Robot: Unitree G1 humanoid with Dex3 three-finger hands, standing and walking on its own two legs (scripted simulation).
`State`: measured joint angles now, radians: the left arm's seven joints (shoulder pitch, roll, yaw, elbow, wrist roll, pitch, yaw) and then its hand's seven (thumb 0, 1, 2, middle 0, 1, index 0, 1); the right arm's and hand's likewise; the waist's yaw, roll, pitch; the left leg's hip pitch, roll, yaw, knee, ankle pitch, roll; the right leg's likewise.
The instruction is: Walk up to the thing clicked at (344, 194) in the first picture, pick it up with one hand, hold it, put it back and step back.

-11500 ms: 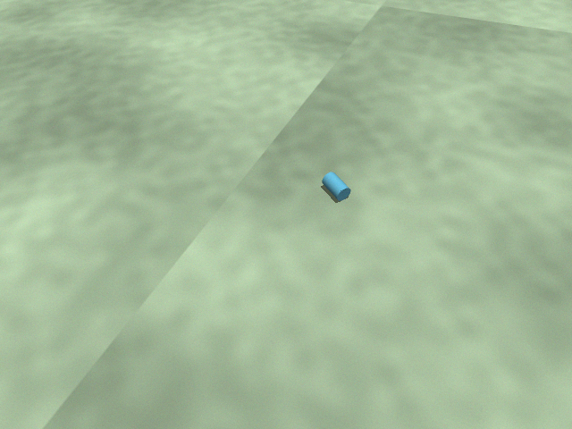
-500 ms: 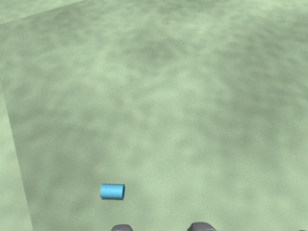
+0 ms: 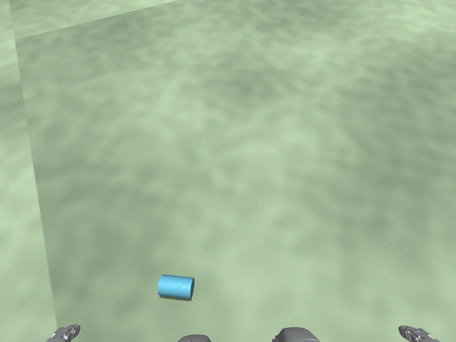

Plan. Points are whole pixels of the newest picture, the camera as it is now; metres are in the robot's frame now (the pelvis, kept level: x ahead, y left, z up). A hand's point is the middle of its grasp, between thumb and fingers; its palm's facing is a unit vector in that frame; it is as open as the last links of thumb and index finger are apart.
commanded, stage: walk up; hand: left
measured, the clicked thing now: (176, 286) +0.37 +0.24 -0.72
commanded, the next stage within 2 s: stand in 1.18 s
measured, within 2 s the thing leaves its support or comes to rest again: neither
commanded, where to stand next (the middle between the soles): +0.05 +0.01 m, yaw -1 degrees
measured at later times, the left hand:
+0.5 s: hand out of the picture +0.08 +0.26 -0.14, palm faces -0.04 -0.95 -0.32, open 7.4 cm
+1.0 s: hand out of the picture +0.08 +0.26 -0.13, palm faces -0.04 -0.93 -0.36, open 7.4 cm
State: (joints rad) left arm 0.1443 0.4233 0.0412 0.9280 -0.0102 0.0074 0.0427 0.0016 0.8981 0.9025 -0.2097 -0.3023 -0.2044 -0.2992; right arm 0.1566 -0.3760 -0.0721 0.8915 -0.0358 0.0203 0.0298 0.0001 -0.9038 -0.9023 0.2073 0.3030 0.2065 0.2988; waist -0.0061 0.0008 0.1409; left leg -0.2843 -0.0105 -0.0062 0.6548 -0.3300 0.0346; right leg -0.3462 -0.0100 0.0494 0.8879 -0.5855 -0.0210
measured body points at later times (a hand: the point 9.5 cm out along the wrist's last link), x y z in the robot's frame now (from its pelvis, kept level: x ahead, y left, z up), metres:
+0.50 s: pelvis -0.01 +0.01 +0.02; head +0.00 +0.02 +0.47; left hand +0.09 +0.31 -0.11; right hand +0.07 -0.28 -0.11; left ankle +0.01 +0.11 -0.72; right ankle +0.01 -0.12 -0.72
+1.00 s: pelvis +0.00 +0.00 +0.02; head +0.01 +0.00 +0.47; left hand +0.08 +0.31 -0.10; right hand +0.08 -0.30 -0.11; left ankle +0.01 +0.11 -0.72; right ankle +0.01 -0.12 -0.72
